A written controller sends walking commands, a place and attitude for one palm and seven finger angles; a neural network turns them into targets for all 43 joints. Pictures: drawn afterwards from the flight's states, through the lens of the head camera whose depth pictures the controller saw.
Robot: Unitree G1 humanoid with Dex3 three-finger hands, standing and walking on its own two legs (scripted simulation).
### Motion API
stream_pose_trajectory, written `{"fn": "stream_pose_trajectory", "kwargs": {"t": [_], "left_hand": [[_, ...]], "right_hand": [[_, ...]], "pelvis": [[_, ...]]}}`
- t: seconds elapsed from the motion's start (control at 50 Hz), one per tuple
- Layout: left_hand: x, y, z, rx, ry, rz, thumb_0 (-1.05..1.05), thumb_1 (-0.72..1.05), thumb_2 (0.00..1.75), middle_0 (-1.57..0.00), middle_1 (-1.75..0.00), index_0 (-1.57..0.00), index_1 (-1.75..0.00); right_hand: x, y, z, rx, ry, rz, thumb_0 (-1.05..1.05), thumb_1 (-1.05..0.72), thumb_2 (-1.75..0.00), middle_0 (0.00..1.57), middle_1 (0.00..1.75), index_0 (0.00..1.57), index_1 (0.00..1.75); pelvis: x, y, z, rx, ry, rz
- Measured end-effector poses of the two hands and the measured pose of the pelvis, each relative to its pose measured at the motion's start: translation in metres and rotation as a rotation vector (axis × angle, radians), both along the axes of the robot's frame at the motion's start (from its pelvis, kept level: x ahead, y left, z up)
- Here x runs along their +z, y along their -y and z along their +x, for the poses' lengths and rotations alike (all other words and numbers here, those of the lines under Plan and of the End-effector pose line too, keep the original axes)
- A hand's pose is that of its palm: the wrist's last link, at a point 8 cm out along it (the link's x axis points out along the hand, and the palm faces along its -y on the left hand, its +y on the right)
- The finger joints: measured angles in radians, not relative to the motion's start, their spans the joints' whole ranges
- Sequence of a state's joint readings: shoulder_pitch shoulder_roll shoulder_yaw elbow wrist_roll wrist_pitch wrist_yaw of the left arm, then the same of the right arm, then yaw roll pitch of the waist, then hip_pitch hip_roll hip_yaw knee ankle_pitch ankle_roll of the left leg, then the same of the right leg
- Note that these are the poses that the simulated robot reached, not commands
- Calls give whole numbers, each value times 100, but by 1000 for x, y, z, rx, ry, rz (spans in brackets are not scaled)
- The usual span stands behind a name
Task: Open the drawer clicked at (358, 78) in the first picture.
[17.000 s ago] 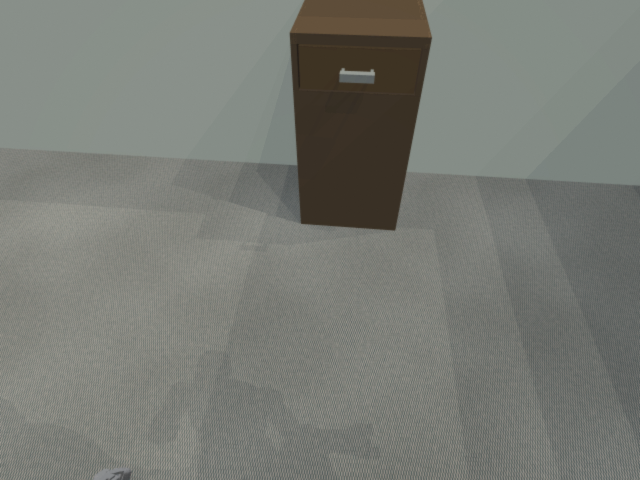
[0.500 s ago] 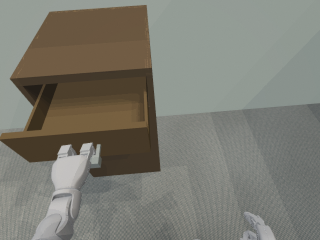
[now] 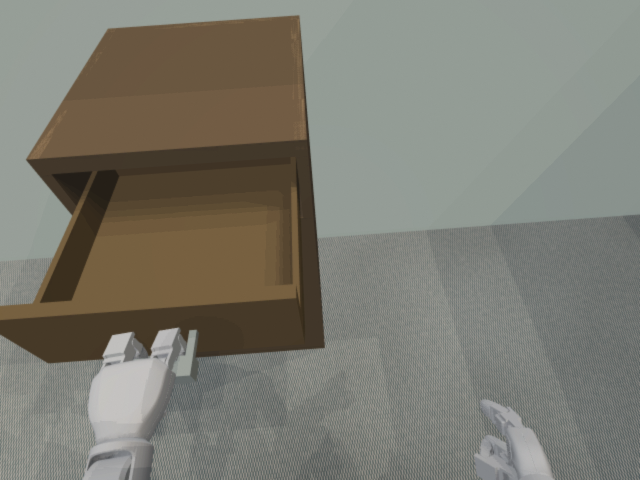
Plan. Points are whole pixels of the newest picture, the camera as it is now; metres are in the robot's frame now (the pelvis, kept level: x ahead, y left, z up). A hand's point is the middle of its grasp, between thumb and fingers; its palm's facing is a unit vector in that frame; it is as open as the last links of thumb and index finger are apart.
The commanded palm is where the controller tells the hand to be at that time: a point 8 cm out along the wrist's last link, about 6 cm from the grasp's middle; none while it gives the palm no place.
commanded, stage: pull the drawer open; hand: left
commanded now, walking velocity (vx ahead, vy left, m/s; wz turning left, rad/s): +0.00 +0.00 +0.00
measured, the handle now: (154, 355) +0.27 +0.24 -0.01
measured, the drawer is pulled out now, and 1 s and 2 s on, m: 0.26 0.30 0.30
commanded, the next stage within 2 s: open the thumb to release the handle in 0.64 s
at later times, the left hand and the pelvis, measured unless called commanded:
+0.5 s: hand (148, 443) +0.17 +0.22 -0.03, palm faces -0.03 -0.08 -1.00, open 6.1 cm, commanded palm +0.12 +0.22 +0.02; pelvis +0.00 -0.01 -0.01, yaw +0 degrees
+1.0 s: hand (149, 438) +0.18 +0.22 -0.03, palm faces +0.01 -0.06 -1.00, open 7.3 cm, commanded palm +0.15 +0.23 +0.02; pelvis -0.01 -0.01 -0.01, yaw +1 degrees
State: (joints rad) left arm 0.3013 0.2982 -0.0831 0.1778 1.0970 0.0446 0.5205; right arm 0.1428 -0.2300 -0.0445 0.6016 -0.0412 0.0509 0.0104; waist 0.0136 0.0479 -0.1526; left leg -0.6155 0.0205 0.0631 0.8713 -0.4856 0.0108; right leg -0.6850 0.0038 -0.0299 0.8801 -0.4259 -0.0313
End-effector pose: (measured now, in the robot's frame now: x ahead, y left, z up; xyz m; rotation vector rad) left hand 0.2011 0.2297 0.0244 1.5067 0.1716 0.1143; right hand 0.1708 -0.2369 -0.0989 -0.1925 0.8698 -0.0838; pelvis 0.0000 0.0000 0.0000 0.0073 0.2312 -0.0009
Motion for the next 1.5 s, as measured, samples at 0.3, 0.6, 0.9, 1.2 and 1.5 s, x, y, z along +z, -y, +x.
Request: {"fn": "stream_pose_trajectory", "kwargs": {"t": [0.3, 0.6, 0.9, 1.2, 1.5], "left_hand": [[2, 6, -31, 30, -13, -15, 7, 66, 76, -27, -132, -41, -135], [2, 7, -47, 21, -8, -19, 7, 67, 72, -26, -134, -40, -132], [1, 7, -46, 26, 40, 10, 3, 62, 75, -33, -133, -39, -131], [5, 9, -45, 54, -3, 2, 1, -12, 46, -35, -125, -34, -124], [2, 8, -46, 40, 32, 9, 0, -47, 31, -35, -123, -32, -120]], "right_hand": [[1, -14, 21, 71, 52, 37, 1, -91, -90, 20, 30, 20, 30], [-4, -3, 17, 76, 57, 29, 1, -91, -90, 20, 30, 20, 30], [-20, 4, 9, 63, -4, -6, 1, -91, -90, 20, 30, 20, 30], [-2, 0, 11, 66, 56, 6, 1, -91, -90, 20, 30, 20, 30], [-12, 12, -4, 48, 20, -27, 1, -91, -90, 20, 30, 20, 30]], "pelvis": [[-5, 4, 1, 0, 3, 4], [-14, 9, 1, -16, -13, 11], [-17, 11, -3, 7, -23, 11], [-5, 21, -16, 18, 26, 18], [-9, 24, -26, 30, 17, 19]]}}
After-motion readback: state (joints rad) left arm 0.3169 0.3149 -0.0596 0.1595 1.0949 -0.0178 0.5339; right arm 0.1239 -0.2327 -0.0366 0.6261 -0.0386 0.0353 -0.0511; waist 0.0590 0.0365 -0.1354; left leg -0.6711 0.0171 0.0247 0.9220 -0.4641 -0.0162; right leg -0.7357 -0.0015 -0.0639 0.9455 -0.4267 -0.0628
